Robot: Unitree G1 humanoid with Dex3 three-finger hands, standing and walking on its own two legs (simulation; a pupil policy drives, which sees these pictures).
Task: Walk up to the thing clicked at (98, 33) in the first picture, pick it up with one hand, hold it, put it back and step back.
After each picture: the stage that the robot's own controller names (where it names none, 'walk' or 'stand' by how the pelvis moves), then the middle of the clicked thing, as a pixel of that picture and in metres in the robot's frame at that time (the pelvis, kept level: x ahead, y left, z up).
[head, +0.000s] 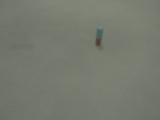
stand; (99, 36) +1.44 -0.23 -0.65
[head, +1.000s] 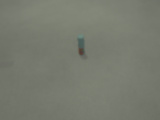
walk; (81, 45) +1.33 +0.10 -0.63
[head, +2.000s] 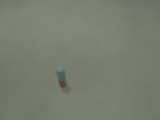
walk; (61, 77) +0.85 +0.23 -0.64
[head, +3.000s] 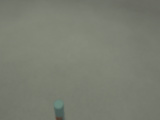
walk; (59, 112) +0.56 +0.16 -0.63
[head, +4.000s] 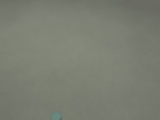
stand; out of the picture +0.47 +0.17 -0.65
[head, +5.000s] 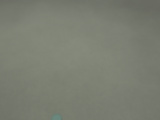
stand; out of the picture +0.46 +0.18 -0.65
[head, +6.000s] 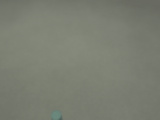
stand; out of the picture +0.48 +0.19 -0.66
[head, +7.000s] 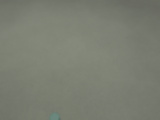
stand; out of the picture +0.47 +0.19 -0.66
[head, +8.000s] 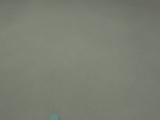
stand; out of the picture +0.45 +0.20 -0.66
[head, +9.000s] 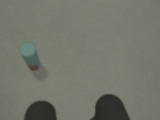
go down; (31, 58) +0.52 +0.19 -0.37
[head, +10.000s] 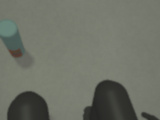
go down; (13, 41) +0.55 +0.22 -0.28
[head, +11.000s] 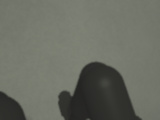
close in; out of the picture +0.53 +0.27 -0.18
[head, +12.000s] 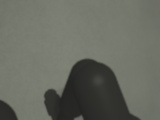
close; out of the picture +0.52 +0.29 -0.18
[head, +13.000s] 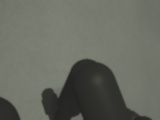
lift; out of the picture +0.48 +0.26 -0.18
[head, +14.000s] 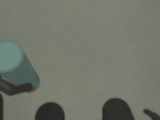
lift; (20, 72) +0.36 +0.19 +0.00
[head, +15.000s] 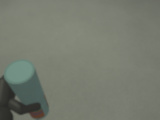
hold; (31, 94) +0.31 +0.16 +0.04
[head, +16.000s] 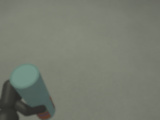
hold; (37, 96) +0.31 +0.15 +0.03
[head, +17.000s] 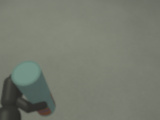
crouch; (38, 93) +0.31 +0.15 +0.02
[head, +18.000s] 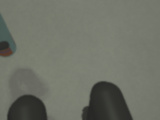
crouch; out of the picture +0.49 +0.19 -0.05
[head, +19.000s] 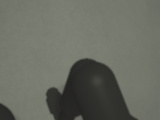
lower; out of the picture +0.48 +0.25 -0.18
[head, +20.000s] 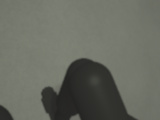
lower; out of the picture +0.49 +0.27 -0.19
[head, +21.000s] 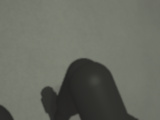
lower; out of the picture +0.49 +0.27 -0.19
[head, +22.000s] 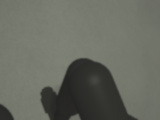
lower; out of the picture +0.49 +0.27 -0.19
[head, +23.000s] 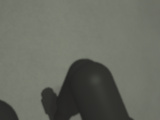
loosen; out of the picture +0.49 +0.25 -0.19
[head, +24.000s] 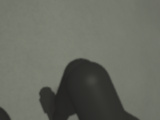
withdraw; out of the picture +0.49 +0.26 -0.19
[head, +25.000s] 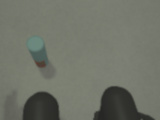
walk; (39, 54) +0.52 +0.17 -0.31
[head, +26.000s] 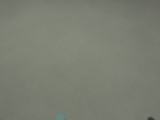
stand; out of the picture +0.44 +0.14 -0.59
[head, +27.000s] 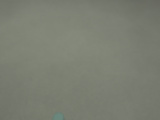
stand; out of the picture +0.44 +0.15 -0.60
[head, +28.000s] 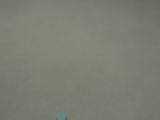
stand; out of the picture +0.44 +0.14 -0.62
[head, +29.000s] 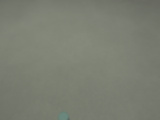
walk; out of the picture +0.46 +0.15 -0.65
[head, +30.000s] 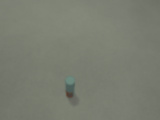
walk; (70, 87) +0.61 +0.06 -0.63
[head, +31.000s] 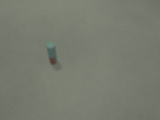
walk; (52, 54) +0.90 +0.24 -0.63
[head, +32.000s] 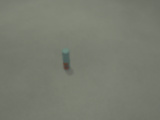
stand; (66, 59) +1.09 +0.16 -0.64
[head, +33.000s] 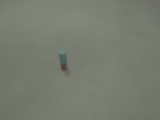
stand; (63, 60) +1.08 +0.19 -0.66
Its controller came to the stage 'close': yes
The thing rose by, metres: 0.68
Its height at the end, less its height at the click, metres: +0.00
